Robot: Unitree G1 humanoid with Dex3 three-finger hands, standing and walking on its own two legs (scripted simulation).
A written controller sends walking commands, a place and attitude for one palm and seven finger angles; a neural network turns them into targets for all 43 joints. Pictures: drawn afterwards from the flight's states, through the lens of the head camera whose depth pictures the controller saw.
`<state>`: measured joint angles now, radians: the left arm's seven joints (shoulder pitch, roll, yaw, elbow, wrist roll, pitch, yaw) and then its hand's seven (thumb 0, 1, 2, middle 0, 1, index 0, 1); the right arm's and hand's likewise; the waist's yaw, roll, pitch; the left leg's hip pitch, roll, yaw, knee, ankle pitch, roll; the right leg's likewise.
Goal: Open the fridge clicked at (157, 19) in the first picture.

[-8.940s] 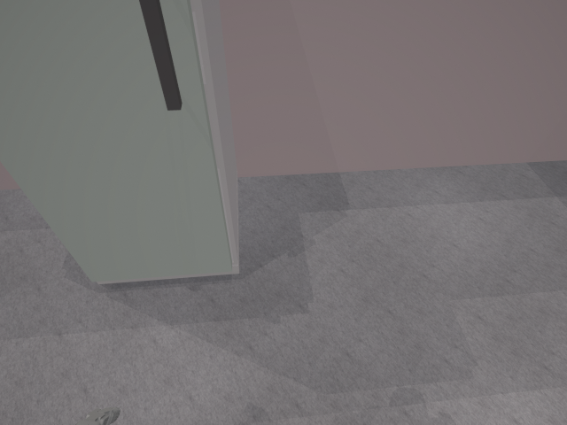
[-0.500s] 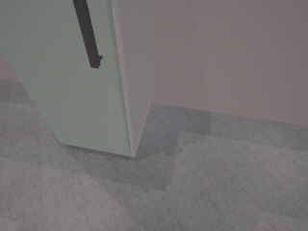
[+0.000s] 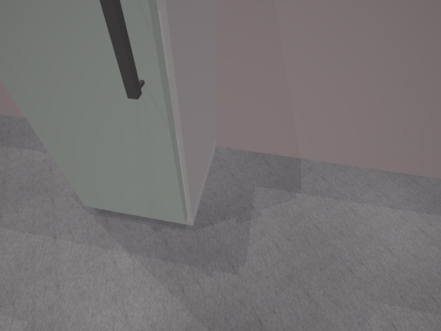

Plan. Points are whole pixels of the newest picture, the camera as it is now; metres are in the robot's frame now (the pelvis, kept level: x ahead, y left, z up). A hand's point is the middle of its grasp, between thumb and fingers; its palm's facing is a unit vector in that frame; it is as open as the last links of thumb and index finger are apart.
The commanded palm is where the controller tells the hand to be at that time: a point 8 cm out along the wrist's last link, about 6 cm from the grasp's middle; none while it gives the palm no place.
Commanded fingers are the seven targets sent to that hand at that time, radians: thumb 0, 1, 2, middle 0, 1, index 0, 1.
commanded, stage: look again from close up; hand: right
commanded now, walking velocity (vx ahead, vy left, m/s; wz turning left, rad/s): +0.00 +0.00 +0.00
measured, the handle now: (124, 33) +0.66 +0.25 +0.22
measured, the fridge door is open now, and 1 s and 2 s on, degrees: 0 0 0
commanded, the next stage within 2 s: shuffle to correct the standing spot in 0.12 s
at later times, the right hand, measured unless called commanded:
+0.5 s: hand out of the picture -0.02 -0.17 -0.18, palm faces +0.07 +0.98 -0.18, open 7.4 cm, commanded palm none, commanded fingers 0.00 -0.90 -0.90 0.20 0.30 0.20 0.30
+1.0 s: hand out of the picture +0.09 -0.14 -0.18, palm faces +0.18 +0.97 -0.13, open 7.3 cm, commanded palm none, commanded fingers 0.00 -0.90 -0.90 0.20 0.30 0.20 0.30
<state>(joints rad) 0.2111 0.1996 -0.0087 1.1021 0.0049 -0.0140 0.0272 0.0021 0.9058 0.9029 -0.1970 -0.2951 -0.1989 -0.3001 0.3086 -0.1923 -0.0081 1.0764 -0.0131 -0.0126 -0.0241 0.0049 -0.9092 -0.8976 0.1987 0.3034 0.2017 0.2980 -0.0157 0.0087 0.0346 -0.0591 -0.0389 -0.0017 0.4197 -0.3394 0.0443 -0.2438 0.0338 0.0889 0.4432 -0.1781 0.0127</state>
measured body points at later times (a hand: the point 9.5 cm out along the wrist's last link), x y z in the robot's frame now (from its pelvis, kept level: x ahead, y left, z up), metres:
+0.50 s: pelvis +0.01 +0.00 -0.01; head +0.02 -0.01 +0.44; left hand +0.02 +0.23 -0.16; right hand -0.03 -0.22 -0.17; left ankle -0.07 +0.09 -0.74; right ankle +0.04 -0.13 -0.74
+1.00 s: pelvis +0.11 +0.03 +0.00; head +0.14 +0.01 +0.45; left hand +0.14 +0.25 -0.15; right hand +0.08 -0.19 -0.16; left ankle +0.15 +0.21 -0.68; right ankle +0.06 -0.09 -0.74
